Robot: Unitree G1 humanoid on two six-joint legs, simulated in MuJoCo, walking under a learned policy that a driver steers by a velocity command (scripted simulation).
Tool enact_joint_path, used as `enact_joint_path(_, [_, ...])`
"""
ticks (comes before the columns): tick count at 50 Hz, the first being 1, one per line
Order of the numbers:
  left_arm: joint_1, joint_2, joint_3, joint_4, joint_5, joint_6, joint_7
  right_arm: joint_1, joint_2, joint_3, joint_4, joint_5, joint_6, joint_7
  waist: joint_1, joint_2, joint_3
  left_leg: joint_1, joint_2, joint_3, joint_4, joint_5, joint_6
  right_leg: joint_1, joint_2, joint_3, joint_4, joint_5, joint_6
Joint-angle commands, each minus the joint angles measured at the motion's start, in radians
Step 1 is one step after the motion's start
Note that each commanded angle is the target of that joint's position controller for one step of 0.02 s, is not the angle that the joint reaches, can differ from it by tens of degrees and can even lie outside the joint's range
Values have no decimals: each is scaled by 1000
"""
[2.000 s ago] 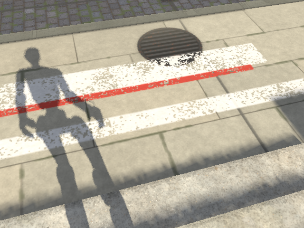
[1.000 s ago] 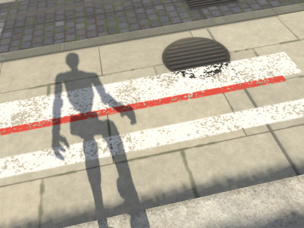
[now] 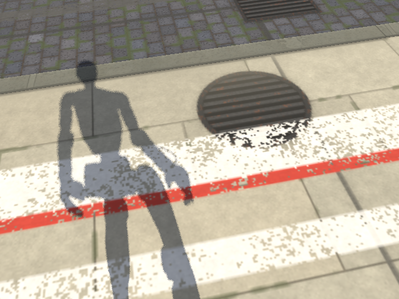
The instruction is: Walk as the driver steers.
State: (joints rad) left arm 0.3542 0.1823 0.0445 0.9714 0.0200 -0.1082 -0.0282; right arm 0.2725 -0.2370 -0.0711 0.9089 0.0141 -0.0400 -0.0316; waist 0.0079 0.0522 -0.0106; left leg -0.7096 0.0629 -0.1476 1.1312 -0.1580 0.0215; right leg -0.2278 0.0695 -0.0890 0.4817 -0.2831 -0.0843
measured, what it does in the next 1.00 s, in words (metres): goes down, turning left: left foot 0.10 m lower, then right foot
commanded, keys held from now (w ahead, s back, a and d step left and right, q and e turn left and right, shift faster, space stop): w+q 1.00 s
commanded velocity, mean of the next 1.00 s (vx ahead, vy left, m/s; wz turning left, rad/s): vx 0.50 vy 0.00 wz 0.54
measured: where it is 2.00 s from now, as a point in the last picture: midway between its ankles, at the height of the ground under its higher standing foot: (97, 208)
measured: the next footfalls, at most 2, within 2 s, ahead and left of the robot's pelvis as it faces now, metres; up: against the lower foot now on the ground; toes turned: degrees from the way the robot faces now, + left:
left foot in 0.36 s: +0.36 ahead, +0.18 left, -0.10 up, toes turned +13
right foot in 0.78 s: +0.66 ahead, +0.05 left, -0.10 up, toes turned +30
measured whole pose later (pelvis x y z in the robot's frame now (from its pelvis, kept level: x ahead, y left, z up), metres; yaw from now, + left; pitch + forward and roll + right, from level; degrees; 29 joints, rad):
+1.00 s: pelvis +0.56 +0.12 -0.09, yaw +35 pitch +2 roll -1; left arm 0.29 0.23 0.07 0.77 0.01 -0.10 0.00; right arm 0.24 -0.30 -0.10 0.72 0.02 -0.01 0.00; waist 0.03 0.05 0.00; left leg -0.63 0.04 -0.08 1.12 -0.27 0.02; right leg -0.22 0.00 -0.08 0.39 -0.20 -0.03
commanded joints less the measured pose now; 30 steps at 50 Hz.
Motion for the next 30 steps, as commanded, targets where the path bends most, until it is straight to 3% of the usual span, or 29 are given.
enact_joint_path(1, [-20,127,36,-42,-10,-21,40,54,-77,-31,-46,3,-8,22,-41,-80,-5,-77,32,-114,-172,233,20,92,-309,195,-184,475,-106])
enact_joint_path(2, [-5,122,34,-33,-20,-23,49,-3,-71,-31,-64,3,-15,30,-20,-103,13,-92,13,-94,-236,318,28,105,-301,163,-180,450,-83])
enact_joint_path(3, [8,121,32,-24,-25,-20,62,-62,-60,-30,-88,-3,-20,38,-13,-91,48,-29,-3,-53,-368,452,26,36,-254,79,-184,375,-52])
enact_joint_path(5, [45,110,26,-6,-19,-17,74,-143,-14,-16,-119,-7,-20,56,22,-110,61,62,-16,12,-452,606,29,-10,-240,27,-171,258,-41])
enact_joint_path(6, [54,112,27,-3,-16,-15,78,-163,-13,-14,-130,-10,-18,62,32,-103,69,78,-23,17,-480,633,32,-9,-245,21,-149,218,-42])
enact_joint_path(12, [157,138,37,4,-25,16,84,-370,1,10,-232,5,-14,113,127,-76,159,-127,-20,45,-627,486,42,227,-352,76,94,190,-49])
enact_joint_path(15, [151,168,42,-12,-39,39,86,-419,5,21,-248,8,-22,139,126,-77,159,-37,-22,150,-676,314,60,214,-382,69,202,363,-39])
enact_joint_path(16, [142,192,43,-20,-38,43,79,-363,-19,11,-239,8,-22,138,87,-89,116,127,-61,198,-676,239,81,160,-363,41,278,530,-31])
enact_joint_path(17, [139,216,47,-23,-36,42,71,-245,-61,-11,-203,8,-19,129,25,-94,41,333,-111,247,-656,199,108,110,-340,11,432,684,-23])
enact_joint_path(18, [119,213,42,-27,-34,34,59,-51,-118,-42,-142,13,-12,112,-80,-78,-55,639,-128,258,-676,298,161,-27,-303,-29,671,709,8])
enact_joint_path(19, [127,162,39,-30,-18,9,47,67,-187,-70,-110,11,2,87,-133,82,-147,1036,16,56,-549,639,256,-403,-197,-68,1086,158,89])
enact_joint_path(20, [261,127,3,-74,-13,-36,18,141,-269,-58,-113,5,-1,84,-87,196,-435,1386,300,-376,-408,860,490,-663,-116,91,1431,-525,134])
enact_joint_path(21, [74,192,8,-169,-77,-61,4,337,-252,-57,-82,0,9,71,-203,131,-568,1432,340,-552,-618,409,537,-732,-74,209,1387,-453,148])
enact_joint_path(22, [-54,175,7,-231,-95,-61,19,258,-241,-61,-62,1,11,52,-155,67,-395,1330,273,-519,-728,113,436,-866,-128,184,1243,-352,134])
enact_joint_path(23, [-113,185,6,-230,-72,-51,43,94,-166,-38,-126,-8,6,40,-112,-60,-262,1135,250,-463,-773,34,367,-849,-170,174,1128,-235,119])
enact_joint_path(24, [-91,193,13,-221,-38,-35,58,-17,-157,-29,-168,-10,-4,40,-51,-115,-184,904,252,-475,-800,85,370,-754,-179,167,1104,-203,126])
enact_joint_path(25, [-32,215,31,-201,-19,-22,59,-107,-145,-23,-199,-10,-22,45,22,-153,-124,686,219,-421,-823,143,355,-617,-214,226,926,-73,124])
enact_joint_path(26, [-40,192,36,-207,-4,-7,61,-153,-141,-24,-205,-6,-25,44,54,-113,-32,497,155,-313,-846,240,333,-520,-222,203,785,-53,150])
enact_joint_path(27, [-55,167,34,-220,6,-3,63,-154,-140,-24,-204,-4,-27,39,56,-80,-5,389,105,-229,-858,316,318,-437,-219,175,656,-40,166])
enact_joint_path(29, [-140,129,23,-260,8,-8,56,-132,-155,-31,-204,-7,-22,17,38,-25,-3,259,16,-98,-847,392,277,-281,-172,126,403,114,183])
enact_joint_path(30, [-179,112,17,-269,6,-10,51,-99,-163,-37,-196,0,-17,9,12,5,-25,256,-11,-68,-836,368,254,-220,-135,108,299,237,181])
